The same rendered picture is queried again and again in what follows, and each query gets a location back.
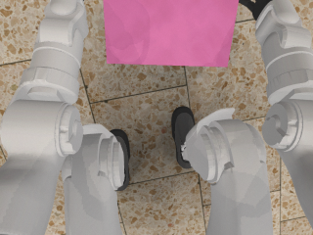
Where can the carton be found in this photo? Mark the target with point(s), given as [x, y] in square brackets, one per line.
[188, 33]

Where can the robot right shin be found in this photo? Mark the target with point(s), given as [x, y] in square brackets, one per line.
[226, 113]

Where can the robot shin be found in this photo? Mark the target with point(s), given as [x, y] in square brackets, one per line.
[89, 128]
[226, 113]

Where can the robot left forearm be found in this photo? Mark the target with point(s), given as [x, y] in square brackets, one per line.
[56, 56]

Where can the robot right upper arm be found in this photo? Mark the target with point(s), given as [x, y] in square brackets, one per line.
[288, 128]

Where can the robot right forearm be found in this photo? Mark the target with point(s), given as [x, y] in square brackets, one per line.
[286, 52]

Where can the robot left shin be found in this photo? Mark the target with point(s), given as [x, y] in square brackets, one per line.
[89, 128]

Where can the robot left upper arm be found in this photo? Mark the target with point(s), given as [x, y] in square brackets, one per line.
[37, 135]

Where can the robot right hand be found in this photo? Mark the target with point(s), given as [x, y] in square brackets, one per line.
[256, 8]

